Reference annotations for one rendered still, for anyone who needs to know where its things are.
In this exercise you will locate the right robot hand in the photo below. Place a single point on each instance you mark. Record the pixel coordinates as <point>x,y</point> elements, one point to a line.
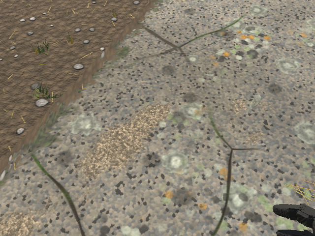
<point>302,213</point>

